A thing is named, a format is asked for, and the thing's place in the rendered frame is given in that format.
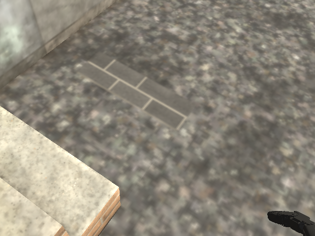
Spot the right robot hand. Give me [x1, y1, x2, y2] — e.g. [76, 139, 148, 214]
[267, 210, 315, 236]

